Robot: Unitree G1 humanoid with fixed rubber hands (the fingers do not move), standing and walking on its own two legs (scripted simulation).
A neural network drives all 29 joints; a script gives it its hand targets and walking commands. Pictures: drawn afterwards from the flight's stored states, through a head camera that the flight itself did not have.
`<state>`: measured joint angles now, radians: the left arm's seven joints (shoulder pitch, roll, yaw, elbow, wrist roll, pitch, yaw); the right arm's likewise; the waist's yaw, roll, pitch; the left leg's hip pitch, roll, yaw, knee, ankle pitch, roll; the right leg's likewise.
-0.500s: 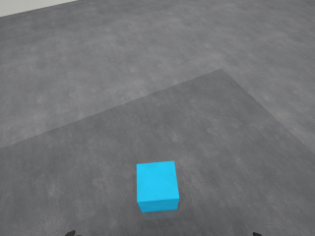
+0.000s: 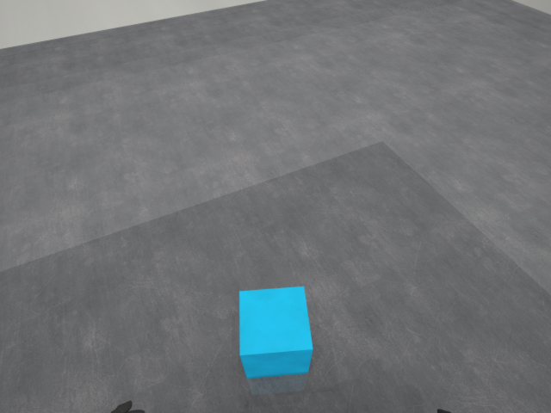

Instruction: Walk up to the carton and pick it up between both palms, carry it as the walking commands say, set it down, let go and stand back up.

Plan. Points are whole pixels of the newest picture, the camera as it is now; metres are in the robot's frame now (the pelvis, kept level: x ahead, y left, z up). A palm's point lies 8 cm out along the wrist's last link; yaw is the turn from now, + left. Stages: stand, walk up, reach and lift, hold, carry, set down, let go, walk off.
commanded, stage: walk up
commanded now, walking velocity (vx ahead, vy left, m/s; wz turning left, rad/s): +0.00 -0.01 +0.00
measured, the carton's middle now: (274, 333) +0.47 +0.01 -0.65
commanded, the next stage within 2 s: stand in 0.14 s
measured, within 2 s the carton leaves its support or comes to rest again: neither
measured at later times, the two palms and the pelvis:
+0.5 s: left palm out of the picture +0.11 +0.26 -0.10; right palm out of the picture +0.08 -0.26 -0.12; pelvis +0.01 +0.00 +0.00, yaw +0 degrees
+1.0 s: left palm (130, 386) +0.20 +0.25 -0.12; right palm (438, 372) +0.20 -0.25 -0.12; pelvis +0.02 +0.00 -0.01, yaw +0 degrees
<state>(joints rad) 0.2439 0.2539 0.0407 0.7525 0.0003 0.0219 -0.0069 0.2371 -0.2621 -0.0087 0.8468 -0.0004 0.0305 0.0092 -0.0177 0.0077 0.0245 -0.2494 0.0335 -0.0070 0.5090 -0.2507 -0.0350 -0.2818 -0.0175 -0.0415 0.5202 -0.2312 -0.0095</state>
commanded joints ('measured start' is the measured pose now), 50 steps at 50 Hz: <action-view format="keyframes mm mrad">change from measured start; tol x16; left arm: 1 -25 92 12 -21 18 -5 5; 28 -6 109 18 4 15 -23 11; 29 -244 93 99 -318 18 25 -43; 50 -333 90 97 -175 -54 5 -35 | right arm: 1 -2 -61 -31 -27 -33 -32 1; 28 37 -80 -19 -16 -18 -46 -2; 29 -314 -70 -86 -367 -11 5 15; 30 -321 -108 -102 -417 -32 45 37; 36 -87 -50 -86 -272 -34 159 48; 50 -269 -40 -99 -259 8 19 6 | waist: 1 15 -31 10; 28 22 -58 -70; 30 30 -85 157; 40 39 -59 57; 50 28 -27 -396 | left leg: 1 -75 37 -58 -137 -69 32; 28 -67 45 -50 -95 95 53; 29 -233 -85 61 -22 -188 26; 33 -46 -97 132 -18 -224 22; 50 -312 -81 13 266 402 -5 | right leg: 1 14 -87 97 -186 -172 -24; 28 116 -98 94 -141 98 -26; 29 -43 32 59 -69 -202 -37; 32 -103 38 5 -62 -330 -28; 50 -123 57 73 297 525 24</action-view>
